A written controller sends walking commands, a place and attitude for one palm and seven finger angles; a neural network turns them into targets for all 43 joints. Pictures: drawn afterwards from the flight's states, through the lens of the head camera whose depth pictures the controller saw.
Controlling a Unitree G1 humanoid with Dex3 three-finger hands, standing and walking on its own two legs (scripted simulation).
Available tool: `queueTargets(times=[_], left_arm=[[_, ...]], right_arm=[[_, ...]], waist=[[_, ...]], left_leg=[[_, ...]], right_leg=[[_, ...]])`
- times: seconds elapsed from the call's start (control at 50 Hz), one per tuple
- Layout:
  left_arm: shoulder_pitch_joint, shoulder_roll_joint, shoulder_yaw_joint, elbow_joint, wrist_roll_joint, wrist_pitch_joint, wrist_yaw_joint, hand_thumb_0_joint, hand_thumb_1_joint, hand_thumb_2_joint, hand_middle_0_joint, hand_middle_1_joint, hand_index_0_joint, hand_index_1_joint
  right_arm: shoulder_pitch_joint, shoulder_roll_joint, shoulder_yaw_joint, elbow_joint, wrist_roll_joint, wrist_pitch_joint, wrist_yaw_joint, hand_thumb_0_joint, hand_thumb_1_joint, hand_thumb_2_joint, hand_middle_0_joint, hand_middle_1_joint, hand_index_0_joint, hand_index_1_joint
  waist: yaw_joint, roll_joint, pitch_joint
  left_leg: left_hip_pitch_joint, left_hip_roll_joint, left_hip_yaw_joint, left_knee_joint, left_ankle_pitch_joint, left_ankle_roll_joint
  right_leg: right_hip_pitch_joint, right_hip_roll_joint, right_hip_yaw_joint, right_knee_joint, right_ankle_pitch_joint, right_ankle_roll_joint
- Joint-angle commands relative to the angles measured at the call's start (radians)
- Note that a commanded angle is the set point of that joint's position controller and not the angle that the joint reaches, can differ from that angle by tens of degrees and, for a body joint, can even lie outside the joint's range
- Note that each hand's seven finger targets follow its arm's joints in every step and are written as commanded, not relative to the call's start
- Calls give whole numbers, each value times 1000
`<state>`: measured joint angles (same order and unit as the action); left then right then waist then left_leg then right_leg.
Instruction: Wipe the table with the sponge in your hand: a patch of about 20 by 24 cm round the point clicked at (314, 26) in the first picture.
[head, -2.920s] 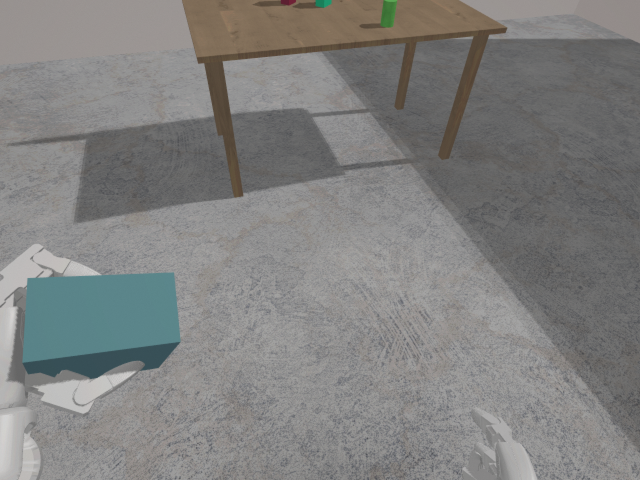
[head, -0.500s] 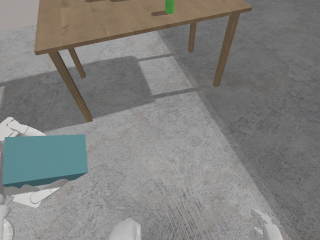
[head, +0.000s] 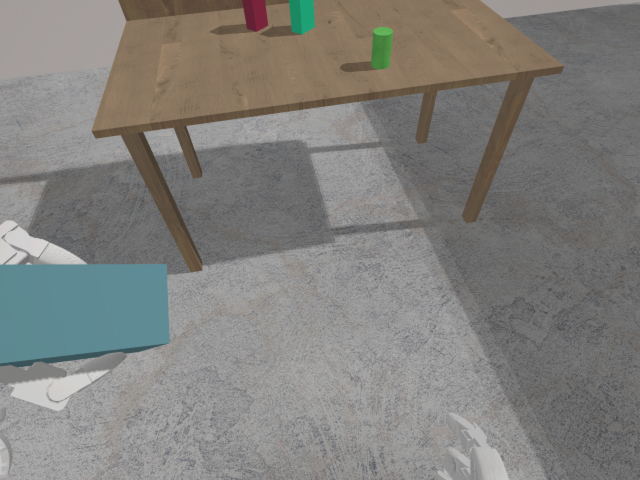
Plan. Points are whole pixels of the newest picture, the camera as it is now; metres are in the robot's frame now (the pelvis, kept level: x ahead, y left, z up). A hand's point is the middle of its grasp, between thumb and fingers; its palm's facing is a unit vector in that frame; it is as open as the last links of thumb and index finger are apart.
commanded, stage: walk to a spot facing it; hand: left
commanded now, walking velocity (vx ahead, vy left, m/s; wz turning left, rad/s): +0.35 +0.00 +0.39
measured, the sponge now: (106, 315) +0.22 +0.21 +0.18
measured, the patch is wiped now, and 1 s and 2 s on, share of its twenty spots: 0.00 0.00 0.00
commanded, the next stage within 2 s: turn to face it in 1.60 s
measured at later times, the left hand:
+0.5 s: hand (80, 215) +0.32 +0.27 +0.19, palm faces +0.52 -0.75 -0.41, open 10.5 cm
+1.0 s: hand (98, 180) +0.37 +0.28 +0.19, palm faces +0.65 -0.62 -0.45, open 10.5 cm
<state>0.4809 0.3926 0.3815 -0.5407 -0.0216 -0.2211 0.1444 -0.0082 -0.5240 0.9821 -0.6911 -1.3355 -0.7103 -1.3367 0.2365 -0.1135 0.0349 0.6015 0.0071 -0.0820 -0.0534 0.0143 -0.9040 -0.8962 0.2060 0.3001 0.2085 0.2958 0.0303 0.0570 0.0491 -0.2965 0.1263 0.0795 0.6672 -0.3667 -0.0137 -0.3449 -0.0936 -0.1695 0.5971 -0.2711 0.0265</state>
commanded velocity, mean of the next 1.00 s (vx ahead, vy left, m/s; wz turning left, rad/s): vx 0.32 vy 0.00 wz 0.44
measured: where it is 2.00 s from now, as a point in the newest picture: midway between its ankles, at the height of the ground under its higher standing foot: (338, 427)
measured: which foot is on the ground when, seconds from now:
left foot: up 0.00-0.32, down 0.34-0.68, up 0.70-1.00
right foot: down 0.00-0.34, up 0.36-0.66, down 0.68-1.00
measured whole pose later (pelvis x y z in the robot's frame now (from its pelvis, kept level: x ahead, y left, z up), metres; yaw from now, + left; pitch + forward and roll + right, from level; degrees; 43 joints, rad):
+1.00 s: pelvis +0.25 -0.01 +0.01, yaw +22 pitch +1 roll +2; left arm 0.52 0.38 0.38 -0.64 -0.03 -0.20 0.17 -0.01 -0.53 0.99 -0.69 -1.34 -0.71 -1.34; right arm 0.21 -0.28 -0.07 0.56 -0.01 -0.03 -0.07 0.02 -0.91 -0.90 0.20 0.30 0.20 0.29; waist 0.00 -0.05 0.10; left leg -0.44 0.08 0.18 0.69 -0.34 -0.02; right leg -0.20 -0.19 -0.28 0.58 -0.36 0.03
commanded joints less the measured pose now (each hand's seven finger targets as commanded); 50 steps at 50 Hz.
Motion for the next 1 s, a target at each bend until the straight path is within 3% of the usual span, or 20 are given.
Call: queueTargets(times=[0.0, 0.02, 0.06, 0.12, 0.2, 0.28, 0.3, 0.32, 0.34, 0.36, 0.46, 0.62, 0.64, 0.66, 0.68, 0.7, 0.74, 0.82, 0.92, 0.98], left_arm=[[-182, 182, 114, -75, -7, -13, 27, 0, 100, 1300, -1200, -1600, -1200, -1600], [-174, 179, 104, -88, -8, -22, 18, 0, 100, 1300, -1200, -1600, -1200, -1600], [-165, 177, 112, -146, -3, -39, 12, 0, 100, 1300, -1200, -1600, -1200, -1600], [-124, 160, 107, -209, 6, -53, 26, 0, 100, 1300, -1200, -1600, -1200, -1600], [-17, 157, 140, -261, -6, -50, 54, 0, 100, 1300, -1200, -1600, -1200, -1600], [-35, 133, 116, -276, -9, -50, 71, 0, 100, 1300, -1200, -1600, -1200, -1600], [-64, 138, 118, -294, -7, -63, 72, 0, 100, 1300, -1200, -1600, -1200, -1600], [-74, 132, 117, -309, -14, -78, 69, 0, 100, 1300, -1200, -1600, -1200, -1600], [-101, 176, 126, -234, 1, -85, 57, 0, 100, 1300, -1200, -1600, -1200, -1600], [-103, 210, 157, -230, 0, -83, 43, 0, 100, 1300, -1200, -1600, -1200, -1600], [-15, 137, 119, -338, -11, -75, 21, 0, 100, 1300, -1200, -1600, -1200, -1600], [-106, 95, 70, -104, -9, -30, 16, 0, 100, 1300, -1200, -1600, -1200, -1600], [-138, 108, 66, -87, 0, -21, 17, 0, 100, 1300, -1200, -1600, -1200, -1600], [-151, 142, 75, -83, 10, -7, 21, 0, 100, 1300, -1200, -1600, -1200, -1600], [-190, 187, 99, -107, -5, 2, 28, 0, 100, 1300, -1200, -1600, -1200, -1600], [-208, 178, 94, -110, -7, -9, 27, 0, 100, 1300, -1200, -1600, -1200, -1600], [-174, 166, 87, -152, -5, -32, 17, 0, 100, 1300, -1200, -1600, -1200, -1600], [-106, 162, 112, -210, 0, -39, 28, 0, 100, 1300, -1200, -1600, -1200, -1600], [6, 154, 146, -268, -16, -29, 62, 0, 100, 1300, -1200, -1600, -1200, -1600], [-25, 143, 124, -301, -23, -27, 71, 0, 100, 1300, -1200, -1600, -1200, -1600]], right_arm=[[-140, -175, -73, -124, -8, -46, -22, 0, -900, -900, 200, 300, 200, 300], [-141, -180, -73, -116, -2, -40, -16, 0, -900, -900, 200, 300, 200, 300], [-165, -176, -63, -102, 2, -12, -13, 0, -900, -900, 200, 300, 200, 300], [-150, -179, -74, -119, -4, -5, -9, 0, -900, -900, 200, 300, 200, 300], [-141, -158, -85, -178, -8, -3, -5, 0, -900, -900, 200, 300, 200, 300], [-68, -176, -110, -191, -5, -2, -21, 0, -900, -900, 200, 300, 200, 300], [-60, -200, -121, -194, 0, -3, -22, 0, -900, -900, 200, 300, 200, 300], [-78, -225, -127, -197, 0, -9, -14, 0, -900, -900, 200, 300, 200, 300], [-85, -216, -112, -185, 3, -19, 2, 0, -900, -900, 200, 300, 200, 300], [-99, -213, -120, -170, 8, -30, 2, 0, -900, -900, 200, 300, 200, 300], [-100, -190, -107, -151, 14, -57, 13, 0, -900, -900, 200, 300, 200, 300], [-102, -182, -78, -117, 3, -59, -26, 0, -900, -900, 200, 300, 200, 300], [-97, -170, -74, -113, 4, -52, -29, 0, -900, -900, 200, 300, 200, 300], [-94, -141, -70, -120, 6, -41, -28, 0, -900, -900, 200, 300, 200, 300], [-162, -166, -66, -142, 0, -54, -26, 0, -900, -900, 200, 300, 200, 300], [-141, -181, -73, -121, -11, -61, -20, 0, -900, -900, 200, 300, 200, 300], [-156, -184, -68, -105, -8, -40, -12, 0, -900, -900, 200, 300, 200, 300], [-153, -176, -75, -130, -10, -11, -12, 0, -900, -900, 200, 300, 200, 300], [-124, -156, -89, -198, -15, -2, -8, 0, -900, -900, 200, 300, 200, 300], [-67, -177, -112, -205, -6, -4, -17, 0, -900, -900, 200, 300, 200, 300]], waist=[[1, -374, -108], [-6, -323, -75], [-10, -218, -65], [-23, -199, -93], [16, -223, -122], [-44, -101, -224], [-63, 75, -264], [-51, 331, -259], [-46, 267, -225], [-41, 201, -209], [-20, 191, -169], [-14, 90, -120], [-13, -33, -124], [-5, -322, -134], [18, -413, -104], [-4, -343, -85], [-9, -225, -40], [-19, -204, -95], [16, -235, -145], [-58, -126, -248]], left_leg=[[-448, -62, -89, 606, -157, 18], [-466, -38, -101, 673, -101, 6], [-433, -9, -91, 637, -48, -9], [-314, 11, -35, 379, -16, -5], [-186, -48, 107, 53, 14, 8], [138, -124, 171, -193, 173, 20], [316, -31, -2, -227, 210, 75], [437, 241, -438, -283, 499, 216], [372, 323, -593, -331, 441, 290], [355, 330, -618, -325, 383, 312], [134, 172, -236, -349, 249, 215], [-62, 94, -107, -222, -90, 126], [-129, 37, -66, -41, -135, 97], [-319, -84, 29, 282, -200, 51], [-464, -117, -43, 532, -229, 23], [-458, -70, -113, 635, -139, 11], [-450, -27, -106, 678, -58, -17], [-307, -4, -19, 376, -14, -18], [-160, -68, 140, 25, 2, -8], [155, -137, 169, -190, 150, 9]], right_leg=[[328, -399, 643, -391, -204, -190], [309, -399, 608, -382, -192, -203], [267, -337, 347, -341, -11, -174], [261, -307, 135, -292, 223, -153], [308, -275, 73, -229, 358, -152], [239, -190, -39, 107, 393, -72], [70, -133, -60, 342, 256, -28], [-204, 14, -18, 599, -290, 21], [-297, 5, 109, 700, -369, -3], [-362, -22, 165, 736, -330, 3], [-244, -50, 95, 481, -133, 24], [183, 43, -35, -64, -51, 37], [250, -19, 66, -170, -120, 6], [339, -237, 410, -316, -247, -90], [351, -418, 680, -397, -200, -189], [302, -419, 659, -403, -203, -200], [253, -367, 406, -355, -3, -179], [262, -308, 94, -278, 311, -135], [302, -291, 26, -165, 488, -133], [199, -225, -71, 217, 502, -51]])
